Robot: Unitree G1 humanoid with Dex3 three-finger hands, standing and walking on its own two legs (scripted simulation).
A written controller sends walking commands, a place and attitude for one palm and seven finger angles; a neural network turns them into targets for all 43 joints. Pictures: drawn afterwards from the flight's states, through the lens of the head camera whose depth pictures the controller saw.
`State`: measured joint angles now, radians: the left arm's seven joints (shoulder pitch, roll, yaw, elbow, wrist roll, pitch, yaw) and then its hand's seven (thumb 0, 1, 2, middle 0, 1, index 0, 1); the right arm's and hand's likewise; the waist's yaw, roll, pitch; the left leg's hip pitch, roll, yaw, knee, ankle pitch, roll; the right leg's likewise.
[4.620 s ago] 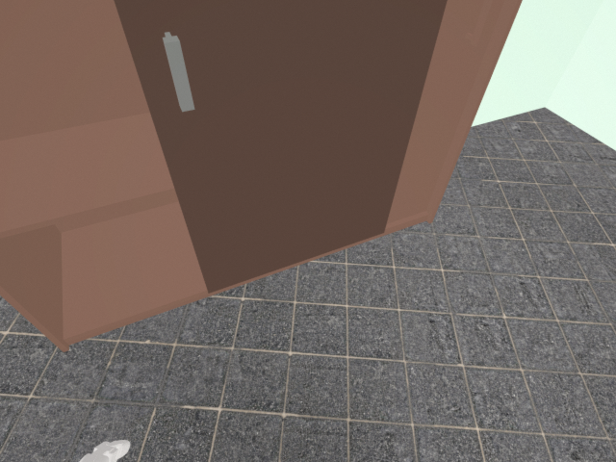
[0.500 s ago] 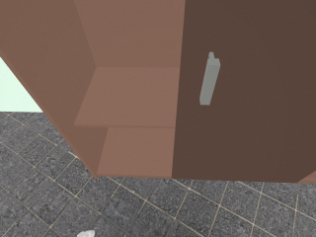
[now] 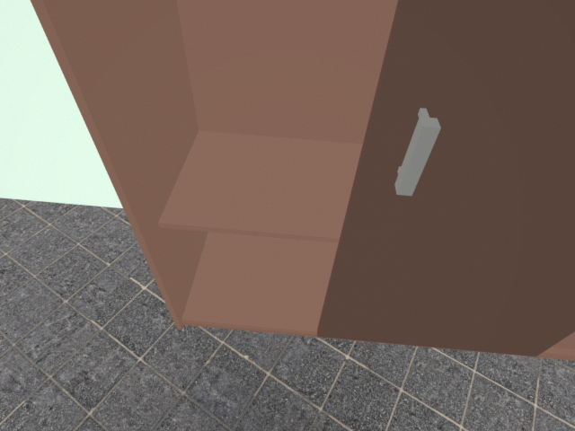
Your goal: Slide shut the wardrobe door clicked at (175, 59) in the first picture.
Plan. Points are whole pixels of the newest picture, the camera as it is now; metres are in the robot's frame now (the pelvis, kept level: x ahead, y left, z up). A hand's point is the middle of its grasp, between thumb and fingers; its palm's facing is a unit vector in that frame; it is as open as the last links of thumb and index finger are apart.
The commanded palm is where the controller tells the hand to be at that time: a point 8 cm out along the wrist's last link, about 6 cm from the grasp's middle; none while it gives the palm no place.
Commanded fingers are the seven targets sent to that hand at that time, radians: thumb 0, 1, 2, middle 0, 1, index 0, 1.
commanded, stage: come to a stop and stand still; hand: right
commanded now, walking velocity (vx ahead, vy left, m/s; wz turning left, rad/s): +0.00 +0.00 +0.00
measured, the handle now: (413, 151) +0.54 -0.17 +0.12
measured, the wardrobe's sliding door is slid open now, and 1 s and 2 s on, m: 0.49 0.49 0.49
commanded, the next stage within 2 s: look again from close up in 1.10 s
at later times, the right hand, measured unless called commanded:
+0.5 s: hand out of the picture +0.01 -0.15 -0.17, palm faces +0.02 +0.99 -0.16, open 7.4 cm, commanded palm none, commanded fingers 0.00 -0.90 -0.90 0.20 0.30 0.20 0.30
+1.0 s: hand out of the picture +0.05 -0.17 -0.17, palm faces +0.02 +0.98 -0.19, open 7.4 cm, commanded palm none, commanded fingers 0.00 -0.90 -0.90 0.20 0.30 0.20 0.30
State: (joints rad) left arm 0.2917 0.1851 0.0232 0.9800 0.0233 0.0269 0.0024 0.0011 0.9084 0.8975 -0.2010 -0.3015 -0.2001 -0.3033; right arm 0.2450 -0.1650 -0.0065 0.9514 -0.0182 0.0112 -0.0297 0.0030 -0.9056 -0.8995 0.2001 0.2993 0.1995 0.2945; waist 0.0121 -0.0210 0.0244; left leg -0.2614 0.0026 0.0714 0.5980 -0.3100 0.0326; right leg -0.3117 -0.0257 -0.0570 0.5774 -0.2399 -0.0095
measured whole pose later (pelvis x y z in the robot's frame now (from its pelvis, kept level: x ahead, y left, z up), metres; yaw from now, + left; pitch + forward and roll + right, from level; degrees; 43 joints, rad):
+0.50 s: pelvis +0.02 +0.01 +0.01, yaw +0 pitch -1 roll +0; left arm 0.31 0.12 -0.01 1.12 0.01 -0.01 0.01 0.00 0.91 0.90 -0.20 -0.30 -0.20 -0.30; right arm 0.32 -0.13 0.01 1.11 -0.01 -0.02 -0.03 0.00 -0.91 -0.90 0.20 0.30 0.20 0.29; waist 0.00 0.01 0.02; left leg -0.20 -0.01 0.07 0.49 -0.28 0.04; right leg -0.25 -0.03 -0.05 0.49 -0.22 0.01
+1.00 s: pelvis +0.05 -0.01 +0.01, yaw +1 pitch -1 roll +0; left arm 0.26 0.16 -0.02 1.13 0.01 -0.02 0.03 0.01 0.93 0.90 -0.20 -0.30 -0.20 -0.30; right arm 0.30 -0.15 0.01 1.13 -0.02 -0.03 -0.03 0.00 -0.91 -0.90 0.20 0.30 0.20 0.29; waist -0.01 0.01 0.01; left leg -0.13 0.01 0.05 0.46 -0.31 0.02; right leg -0.19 -0.01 -0.07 0.45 -0.25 -0.01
